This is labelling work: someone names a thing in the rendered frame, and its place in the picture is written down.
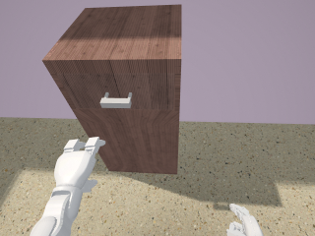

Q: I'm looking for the right robot hand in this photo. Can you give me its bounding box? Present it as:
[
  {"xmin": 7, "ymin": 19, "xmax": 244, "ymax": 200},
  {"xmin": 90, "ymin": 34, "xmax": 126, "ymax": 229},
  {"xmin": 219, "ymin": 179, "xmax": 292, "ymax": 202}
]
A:
[{"xmin": 226, "ymin": 204, "xmax": 264, "ymax": 236}]

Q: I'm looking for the left robot forearm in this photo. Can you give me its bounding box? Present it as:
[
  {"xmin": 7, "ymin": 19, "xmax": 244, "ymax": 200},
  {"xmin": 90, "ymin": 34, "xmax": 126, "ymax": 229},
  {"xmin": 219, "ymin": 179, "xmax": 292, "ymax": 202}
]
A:
[{"xmin": 30, "ymin": 185, "xmax": 83, "ymax": 236}]

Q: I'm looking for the left robot hand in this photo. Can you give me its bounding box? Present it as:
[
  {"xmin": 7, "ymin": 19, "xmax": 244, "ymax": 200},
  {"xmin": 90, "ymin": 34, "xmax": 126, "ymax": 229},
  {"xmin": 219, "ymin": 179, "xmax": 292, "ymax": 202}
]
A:
[{"xmin": 54, "ymin": 137, "xmax": 106, "ymax": 193}]

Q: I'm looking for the drawer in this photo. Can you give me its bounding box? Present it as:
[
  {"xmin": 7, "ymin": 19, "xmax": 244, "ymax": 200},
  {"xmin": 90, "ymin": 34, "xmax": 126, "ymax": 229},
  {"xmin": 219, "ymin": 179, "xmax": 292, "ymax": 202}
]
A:
[{"xmin": 57, "ymin": 73, "xmax": 175, "ymax": 110}]

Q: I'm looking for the handle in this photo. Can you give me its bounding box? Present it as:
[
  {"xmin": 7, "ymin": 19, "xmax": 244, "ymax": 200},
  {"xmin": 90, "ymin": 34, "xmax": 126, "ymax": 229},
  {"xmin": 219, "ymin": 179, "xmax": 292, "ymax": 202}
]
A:
[{"xmin": 100, "ymin": 92, "xmax": 132, "ymax": 108}]

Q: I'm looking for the cabinet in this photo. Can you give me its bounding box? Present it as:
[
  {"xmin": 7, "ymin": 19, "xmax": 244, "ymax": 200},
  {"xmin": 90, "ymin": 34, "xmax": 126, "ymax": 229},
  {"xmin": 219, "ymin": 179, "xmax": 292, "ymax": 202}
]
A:
[{"xmin": 41, "ymin": 4, "xmax": 182, "ymax": 175}]

